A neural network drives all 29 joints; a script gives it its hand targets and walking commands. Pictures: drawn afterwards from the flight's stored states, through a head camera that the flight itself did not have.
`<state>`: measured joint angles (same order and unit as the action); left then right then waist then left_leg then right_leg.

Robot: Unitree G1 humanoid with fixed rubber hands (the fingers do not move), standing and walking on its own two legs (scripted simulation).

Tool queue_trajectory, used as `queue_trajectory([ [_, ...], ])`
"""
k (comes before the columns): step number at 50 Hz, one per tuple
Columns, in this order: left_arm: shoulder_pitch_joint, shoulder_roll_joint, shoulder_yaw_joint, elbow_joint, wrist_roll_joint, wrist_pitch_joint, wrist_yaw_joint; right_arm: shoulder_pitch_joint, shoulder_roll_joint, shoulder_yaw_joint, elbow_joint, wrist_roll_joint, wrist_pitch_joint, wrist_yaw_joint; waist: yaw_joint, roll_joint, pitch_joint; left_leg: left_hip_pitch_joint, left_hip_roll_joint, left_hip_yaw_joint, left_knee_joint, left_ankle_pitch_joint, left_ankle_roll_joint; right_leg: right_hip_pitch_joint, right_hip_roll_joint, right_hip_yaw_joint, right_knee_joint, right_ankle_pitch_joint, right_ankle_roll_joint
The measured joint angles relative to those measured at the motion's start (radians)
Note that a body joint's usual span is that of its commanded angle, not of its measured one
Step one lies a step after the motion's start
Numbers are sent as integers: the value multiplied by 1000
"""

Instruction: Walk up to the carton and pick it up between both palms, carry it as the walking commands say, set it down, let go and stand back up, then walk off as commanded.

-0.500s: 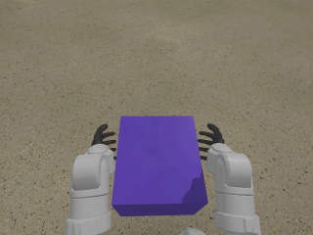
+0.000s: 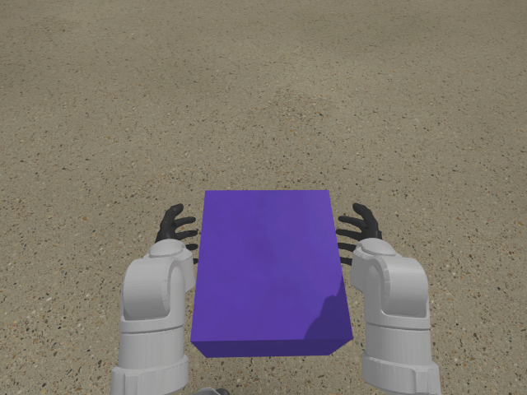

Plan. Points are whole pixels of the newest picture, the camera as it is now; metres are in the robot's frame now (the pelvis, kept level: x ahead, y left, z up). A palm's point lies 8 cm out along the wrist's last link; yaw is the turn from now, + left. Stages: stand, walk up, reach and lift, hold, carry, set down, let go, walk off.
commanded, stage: carry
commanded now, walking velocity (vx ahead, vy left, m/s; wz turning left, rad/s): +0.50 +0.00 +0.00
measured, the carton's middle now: (267, 273) +0.31 +0.00 -0.02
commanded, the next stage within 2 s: none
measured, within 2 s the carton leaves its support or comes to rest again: neither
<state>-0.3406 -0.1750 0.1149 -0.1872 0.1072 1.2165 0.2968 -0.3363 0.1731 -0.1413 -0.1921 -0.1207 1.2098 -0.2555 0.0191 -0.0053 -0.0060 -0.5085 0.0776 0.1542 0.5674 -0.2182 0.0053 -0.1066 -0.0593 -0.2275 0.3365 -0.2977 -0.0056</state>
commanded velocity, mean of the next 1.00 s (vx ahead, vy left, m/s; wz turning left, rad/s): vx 0.50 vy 0.00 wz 0.00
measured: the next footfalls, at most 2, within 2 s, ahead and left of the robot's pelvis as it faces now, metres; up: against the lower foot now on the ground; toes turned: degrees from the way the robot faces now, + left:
left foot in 0.06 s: +0.20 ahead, +0.12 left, +0.00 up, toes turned +10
right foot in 0.46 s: +0.46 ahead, -0.11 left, +0.00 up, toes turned -13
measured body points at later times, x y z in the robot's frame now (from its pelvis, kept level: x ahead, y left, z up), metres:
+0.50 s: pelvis +0.34 -0.01 -0.02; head +0.35 -0.02 +0.43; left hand +0.66 +0.12 +0.07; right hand +0.65 -0.17 +0.06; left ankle +0.17 +0.11 -0.72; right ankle +0.43 -0.10 -0.75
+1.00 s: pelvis +0.65 +0.02 +0.00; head +0.68 +0.02 +0.45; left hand +0.97 +0.15 +0.06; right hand +0.96 -0.14 +0.06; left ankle +0.68 +0.10 -0.74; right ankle +0.54 -0.09 -0.66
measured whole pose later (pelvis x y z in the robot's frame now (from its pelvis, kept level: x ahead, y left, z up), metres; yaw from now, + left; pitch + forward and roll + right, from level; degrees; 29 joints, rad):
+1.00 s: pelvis +0.65 +0.02 +0.00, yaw -3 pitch +4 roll +0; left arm -0.35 -0.18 0.16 -0.16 0.11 1.24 0.30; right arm -0.36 0.18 -0.14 -0.12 -0.14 1.21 -0.25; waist 0.00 -0.02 -0.03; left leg -0.31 0.06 0.25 0.43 -0.19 0.05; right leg -0.41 -0.06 -0.08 1.10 -0.40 0.02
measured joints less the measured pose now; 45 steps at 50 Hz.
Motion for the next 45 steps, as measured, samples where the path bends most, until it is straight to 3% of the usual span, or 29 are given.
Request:
queue_trajectory([
  [4, -12, -3, 16, -16, 10, 15, -2, -18, 6, 1, 11, -16, 0, 16, 4, -23, -24, 91, -16, 78, -125, 154, 31, 48, -37, 24, 142, -146, 43],
  [5, -12, -2, 28, -13, 12, 11, -2, -25, 8, 4, 33, -21, -12, 22, 1, -40, -28, 93, -24, 93, -81, 133, 46, 6, -59, 48, 270, -151, 43],
  [8, -4, 0, 43, 8, 15, 11, -7, -30, 11, 9, 74, -26, -16, 21, -7, -25, -31, 142, -20, 95, -71, 16, 59, -192, -23, 142, 678, -165, 25],
  [10, -4, 0, 36, 24, 3, 17, 2, -17, 6, 9, 71, -18, -3, 11, -13, -12, -30, 193, -18, 89, -127, 17, 40, -298, -11, 151, 758, -115, 26],
  [15, -10, -2, 22, 18, 10, 17, -7, -8, 3, -1, 30, 11, 12, -15, -25, 4, -20, 327, -15, 78, -248, -8, 26, -438, -22, 121, 517, 6, 37],
  [21, -17, -5, 17, -25, 22, 21, -14, -24, 8, -4, -6, -5, 17, 2, -18, 6, -21, 478, -7, 76, -235, -142, -30, -409, -5, 50, 182, 185, 18],
  [23, -31, -10, 19, -18, 25, 24, -16, -27, 9, -10, -14, -16, 24, 9, -17, 10, -32, 493, 8, 66, -129, -235, -51, -352, 5, 20, 115, 226, -6],
  [24, -36, -12, 15, 5, 31, 10, -23, -27, 7, -21, -8, -20, 18, 12, -13, 34, -37, 460, 41, 54, -15, -253, -51, -353, 17, 4, 160, 214, -35],
  [26, -46, -16, 12, 55, 44, -6, -35, -18, 5, -35, 6, -16, 14, 6, -8, 46, -34, 326, 32, -34, 284, -253, -31, -339, 20, -11, 209, 140, -68],
  [28, -46, -16, 12, 82, 43, 0, -31, -7, 1, -38, 22, -8, 20, -2, -9, 36, -23, 193, -3, -81, 490, -237, -9, -291, 14, -15, 175, 110, -60],
  [29, -40, -14, 13, 87, 39, 3, -30, -3, 0, -34, 30, -2, 22, -8, -8, 31, -16, 142, -10, -84, 518, -213, -4, -261, 13, -15, 146, 108, -54],
  [34, -10, -3, 12, 48, 6, 3, -7, -3, 0, -12, 29, 12, 17, -22, -2, 13, 9, -4, -2, -57, 298, -125, -6, -120, 12, -8, 21, 87, -45],
  [40, -13, -4, 8, 2, 2, 3, 1, -7, 2, -4, -2, -8, 4, 3, 0, 1, 4, -3, 4, 8, -26, 49, -2, 40, 4, 0, -21, -11, 3],
  [43, -21, -7, 15, -9, 10, 18, -1, -19, 6, -6, 1, -17, 11, 12, 3, -8, -19, 79, -9, 68, -144, 124, 19, 86, -15, 17, 70, -123, 38],
  [45, -22, -6, 36, -4, 16, 12, -3, -32, 11, -2, 41, -25, -12, 23, -3, -43, -25, 88, -24, 95, -72, 115, 56, 7, -55, 63, 316, -165, 45],
])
